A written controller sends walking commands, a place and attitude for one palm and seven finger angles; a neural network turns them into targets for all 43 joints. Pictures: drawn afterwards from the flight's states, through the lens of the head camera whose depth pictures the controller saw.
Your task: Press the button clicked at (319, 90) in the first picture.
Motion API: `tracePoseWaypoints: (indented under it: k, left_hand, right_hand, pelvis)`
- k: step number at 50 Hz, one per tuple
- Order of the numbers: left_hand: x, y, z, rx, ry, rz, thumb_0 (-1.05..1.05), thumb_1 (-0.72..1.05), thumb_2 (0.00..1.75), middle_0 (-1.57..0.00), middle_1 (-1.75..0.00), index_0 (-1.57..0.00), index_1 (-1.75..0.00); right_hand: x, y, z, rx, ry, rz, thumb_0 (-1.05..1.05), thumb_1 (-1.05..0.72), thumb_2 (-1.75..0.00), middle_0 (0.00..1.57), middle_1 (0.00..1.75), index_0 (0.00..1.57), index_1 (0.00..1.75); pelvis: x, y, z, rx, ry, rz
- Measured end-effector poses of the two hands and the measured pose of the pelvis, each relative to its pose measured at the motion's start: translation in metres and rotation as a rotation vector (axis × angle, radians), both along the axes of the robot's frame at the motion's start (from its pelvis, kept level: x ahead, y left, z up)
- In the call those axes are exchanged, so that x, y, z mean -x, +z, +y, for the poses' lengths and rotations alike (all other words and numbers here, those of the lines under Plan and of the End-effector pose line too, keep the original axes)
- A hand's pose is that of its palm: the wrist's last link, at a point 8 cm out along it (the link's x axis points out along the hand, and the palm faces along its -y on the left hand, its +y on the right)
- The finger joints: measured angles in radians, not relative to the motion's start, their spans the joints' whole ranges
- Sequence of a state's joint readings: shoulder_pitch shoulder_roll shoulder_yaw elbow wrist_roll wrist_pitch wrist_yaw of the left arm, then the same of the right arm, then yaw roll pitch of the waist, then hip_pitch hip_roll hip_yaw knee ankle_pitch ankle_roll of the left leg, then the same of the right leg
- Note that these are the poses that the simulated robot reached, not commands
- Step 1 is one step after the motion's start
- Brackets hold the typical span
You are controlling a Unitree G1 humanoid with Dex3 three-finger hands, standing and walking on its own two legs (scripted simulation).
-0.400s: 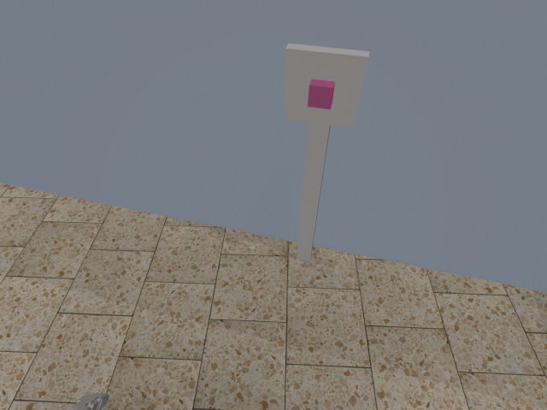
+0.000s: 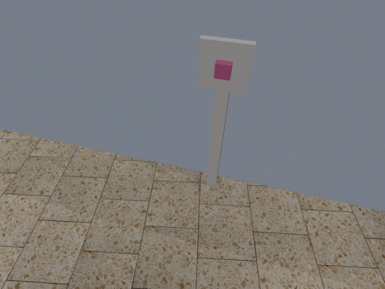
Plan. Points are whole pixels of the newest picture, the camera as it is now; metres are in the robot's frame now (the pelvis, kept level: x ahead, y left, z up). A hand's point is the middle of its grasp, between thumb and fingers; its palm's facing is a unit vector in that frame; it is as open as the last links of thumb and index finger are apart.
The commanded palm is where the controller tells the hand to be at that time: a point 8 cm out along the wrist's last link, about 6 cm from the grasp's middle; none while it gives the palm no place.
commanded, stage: stand and wait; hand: left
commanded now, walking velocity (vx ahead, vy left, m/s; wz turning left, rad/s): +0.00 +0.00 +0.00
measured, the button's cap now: (223, 69) +0.82 -0.05 +0.05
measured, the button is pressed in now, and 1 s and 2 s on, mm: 0 0 0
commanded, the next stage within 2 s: look at it before walking up in 0.44 s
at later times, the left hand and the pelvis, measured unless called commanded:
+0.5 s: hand out of the picture +0.05 +0.24 -0.15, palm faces -0.02 -0.94 -0.34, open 7.4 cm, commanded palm none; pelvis -0.02 +0.00 +0.00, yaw +0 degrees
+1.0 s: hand out of the picture +0.05 +0.24 -0.15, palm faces -0.02 -0.94 -0.33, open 7.4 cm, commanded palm none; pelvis -0.01 +0.00 +0.00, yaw +0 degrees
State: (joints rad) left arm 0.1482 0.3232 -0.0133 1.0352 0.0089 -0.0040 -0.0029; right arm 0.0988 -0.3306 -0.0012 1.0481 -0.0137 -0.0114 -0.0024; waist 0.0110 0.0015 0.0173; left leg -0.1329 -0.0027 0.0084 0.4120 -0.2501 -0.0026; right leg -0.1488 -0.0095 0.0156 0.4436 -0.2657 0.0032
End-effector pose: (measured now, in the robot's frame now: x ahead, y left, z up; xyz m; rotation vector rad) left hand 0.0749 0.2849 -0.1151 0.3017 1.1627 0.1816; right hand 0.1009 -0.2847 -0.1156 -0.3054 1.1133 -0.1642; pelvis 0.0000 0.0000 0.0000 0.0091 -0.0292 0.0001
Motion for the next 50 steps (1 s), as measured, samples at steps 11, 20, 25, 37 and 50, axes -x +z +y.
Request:
tracePoseWaypoints:
  k: [11, 20, 25, 37, 50]
  left_hand:
    - [0.03, -0.002, 0.002, -0.012, 0.023, 0.07, 0.0, 0.91, 0.9, -0.2, -0.3, -0.2, -0.3]
    - [0.031, 0.0, 0.002, -0.015, 0.015, 0.061, 0.0, 0.91, 0.9, -0.2, -0.3, -0.2, -0.3]
    - [0.027, 0.001, 0.001, -0.011, 0.007, 0.047, 0.0, 0.91, 0.9, -0.2, -0.3, -0.2, -0.3]
    - [0.022, 0.0, 0.0, -0.002, 0.0, 0.034, 0.0, 0.91, 0.9, -0.2, -0.3, -0.2, -0.3]
    - [0.028, -0.001, 0.003, -0.005, 0.01, 0.06, 0.0, 0.91, 0.9, -0.2, -0.3, -0.2, -0.3]
  right_hand:
    - [0.044, -0.006, -0.012, 0.012, -0.038, 0.103, 0.0, -0.91, -0.9, 0.2, 0.3, 0.21, 0.3]
    - [0.058, -0.007, -0.011, 0.002, -0.048, 0.121, 0.0, -0.91, -0.9, 0.2, 0.3, 0.21, 0.3]
    - [0.059, -0.007, -0.009, -0.004, -0.049, 0.116, 0.0, -0.91, -0.9, 0.2, 0.3, 0.21, 0.3]
    - [0.055, -0.005, -0.005, -0.003, -0.049, 0.1, 0.0, -0.91, -0.9, 0.2, 0.3, 0.21, 0.3]
    - [0.05, -0.004, -0.005, 0.001, -0.043, 0.104, 0.0, -0.91, -0.9, 0.2, 0.3, 0.21, 0.3]
  pelvis:
    - [0.009, 0.002, -0.004, 0.003, 0.0, -0.006]
    - [0.015, 0.003, -0.005, 0.003, -0.003, -0.007]
    - [0.017, 0.003, -0.004, 0.003, -0.004, -0.005]
    - [0.017, 0.004, -0.002, 0.003, -0.007, -0.004]
    - [0.014, 0.004, -0.001, 0.003, -0.006, -0.001]
